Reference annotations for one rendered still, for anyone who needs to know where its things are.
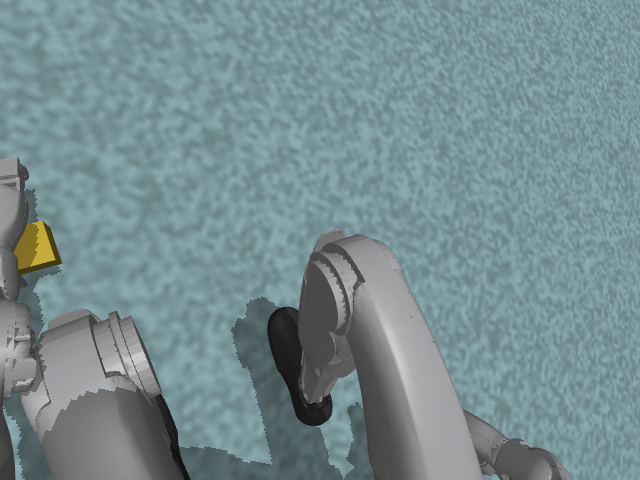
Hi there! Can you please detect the left robot arm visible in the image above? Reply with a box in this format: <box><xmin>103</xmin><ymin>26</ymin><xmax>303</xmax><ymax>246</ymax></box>
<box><xmin>0</xmin><ymin>247</ymin><xmax>37</xmax><ymax>480</ymax></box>

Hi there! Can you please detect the left robot foot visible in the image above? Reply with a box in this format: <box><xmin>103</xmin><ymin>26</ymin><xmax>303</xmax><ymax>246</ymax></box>
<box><xmin>155</xmin><ymin>394</ymin><xmax>191</xmax><ymax>480</ymax></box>

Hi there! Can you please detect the small box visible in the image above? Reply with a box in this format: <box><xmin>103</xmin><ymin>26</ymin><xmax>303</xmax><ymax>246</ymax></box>
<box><xmin>13</xmin><ymin>221</ymin><xmax>62</xmax><ymax>275</ymax></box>

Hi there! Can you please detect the right robot hand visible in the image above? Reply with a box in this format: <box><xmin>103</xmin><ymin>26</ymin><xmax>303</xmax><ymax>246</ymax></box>
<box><xmin>463</xmin><ymin>409</ymin><xmax>509</xmax><ymax>476</ymax></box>

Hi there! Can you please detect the right robot arm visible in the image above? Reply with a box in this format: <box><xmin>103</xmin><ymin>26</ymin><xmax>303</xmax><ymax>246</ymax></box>
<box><xmin>495</xmin><ymin>438</ymin><xmax>574</xmax><ymax>480</ymax></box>

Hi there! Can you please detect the left robot hand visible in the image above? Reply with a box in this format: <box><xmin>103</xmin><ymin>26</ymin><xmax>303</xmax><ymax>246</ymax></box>
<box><xmin>0</xmin><ymin>157</ymin><xmax>29</xmax><ymax>289</ymax></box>

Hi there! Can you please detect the right robot foot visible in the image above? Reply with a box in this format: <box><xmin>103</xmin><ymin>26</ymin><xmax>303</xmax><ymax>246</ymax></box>
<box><xmin>267</xmin><ymin>307</ymin><xmax>332</xmax><ymax>426</ymax></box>

